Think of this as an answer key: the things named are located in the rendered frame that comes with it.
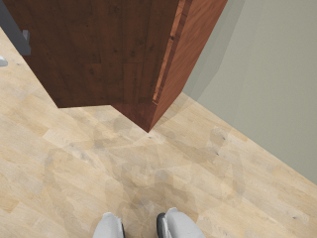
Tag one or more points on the robot left shin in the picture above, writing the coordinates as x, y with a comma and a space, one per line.
108, 214

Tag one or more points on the cupboard door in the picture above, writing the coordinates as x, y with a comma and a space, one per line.
96, 52

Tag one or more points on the robot right thigh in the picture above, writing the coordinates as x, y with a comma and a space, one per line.
178, 225

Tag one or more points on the handle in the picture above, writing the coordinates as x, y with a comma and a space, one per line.
19, 40

